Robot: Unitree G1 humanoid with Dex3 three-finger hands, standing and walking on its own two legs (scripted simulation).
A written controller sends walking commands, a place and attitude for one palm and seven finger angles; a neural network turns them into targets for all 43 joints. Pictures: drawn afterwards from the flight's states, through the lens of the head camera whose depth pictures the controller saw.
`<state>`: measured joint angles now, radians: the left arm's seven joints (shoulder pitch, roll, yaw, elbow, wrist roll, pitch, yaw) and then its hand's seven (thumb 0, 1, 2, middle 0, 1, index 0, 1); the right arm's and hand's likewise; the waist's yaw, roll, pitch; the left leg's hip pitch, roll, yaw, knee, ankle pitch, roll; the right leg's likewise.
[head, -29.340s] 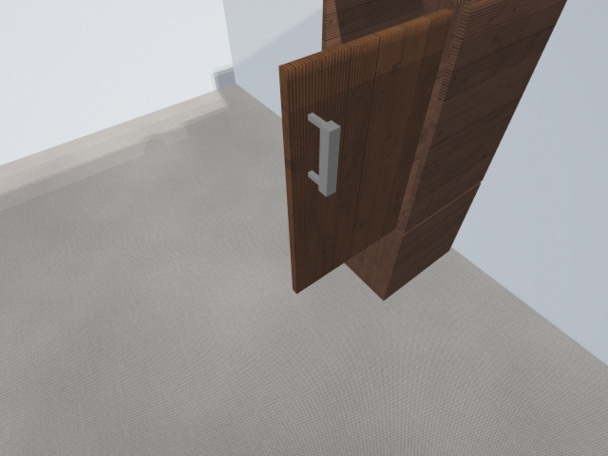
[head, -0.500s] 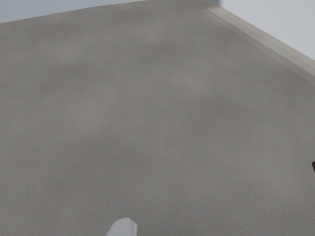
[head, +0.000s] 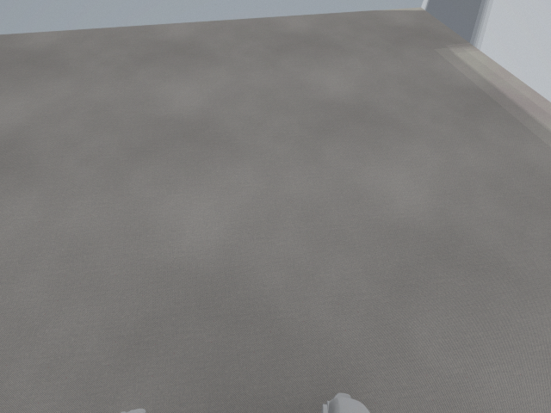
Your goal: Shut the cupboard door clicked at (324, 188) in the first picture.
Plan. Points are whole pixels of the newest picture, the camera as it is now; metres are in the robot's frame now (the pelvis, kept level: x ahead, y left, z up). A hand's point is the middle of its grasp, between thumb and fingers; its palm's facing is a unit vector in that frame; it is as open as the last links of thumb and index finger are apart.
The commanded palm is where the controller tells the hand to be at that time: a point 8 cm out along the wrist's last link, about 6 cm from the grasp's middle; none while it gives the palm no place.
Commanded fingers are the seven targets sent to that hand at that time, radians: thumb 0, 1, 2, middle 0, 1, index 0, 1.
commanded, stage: walk to a spot facing it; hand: left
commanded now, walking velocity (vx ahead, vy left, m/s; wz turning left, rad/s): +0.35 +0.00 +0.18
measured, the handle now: out of the picture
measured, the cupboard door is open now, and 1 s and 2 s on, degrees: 54 54 54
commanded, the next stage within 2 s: turn to face it in 0.20 s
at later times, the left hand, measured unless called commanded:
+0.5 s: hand (190, 398) +0.18 +0.16 -0.19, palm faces +0.15 -0.97 -0.17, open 7.2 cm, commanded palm none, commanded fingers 0.00 0.90 0.90 -0.20 -0.30 -0.20 -0.30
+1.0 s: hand (193, 283) +0.38 +0.19 -0.18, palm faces -0.13 -0.96 -0.24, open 7.4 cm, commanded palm none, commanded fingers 0.00 0.90 0.90 -0.20 -0.30 -0.20 -0.30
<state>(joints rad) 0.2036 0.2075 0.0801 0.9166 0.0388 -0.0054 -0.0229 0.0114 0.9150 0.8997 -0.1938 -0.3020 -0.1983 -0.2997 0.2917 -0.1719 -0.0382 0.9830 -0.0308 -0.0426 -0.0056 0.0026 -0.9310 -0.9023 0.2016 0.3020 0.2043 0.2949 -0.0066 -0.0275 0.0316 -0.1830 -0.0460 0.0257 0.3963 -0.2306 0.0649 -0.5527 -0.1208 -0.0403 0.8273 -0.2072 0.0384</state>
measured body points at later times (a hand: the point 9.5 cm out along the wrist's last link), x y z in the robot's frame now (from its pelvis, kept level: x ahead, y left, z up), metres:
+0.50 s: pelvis +0.22 -0.01 -0.02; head +0.25 +0.01 +0.43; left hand +0.17 +0.21 -0.18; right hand +0.31 -0.24 -0.16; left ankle +0.29 +0.10 -0.75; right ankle +0.15 -0.14 -0.74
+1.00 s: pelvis +0.32 +0.00 -0.01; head +0.37 +0.00 +0.44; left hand +0.39 +0.24 -0.16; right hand +0.37 -0.27 -0.14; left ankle +0.33 +0.11 -0.71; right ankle +0.28 -0.12 -0.74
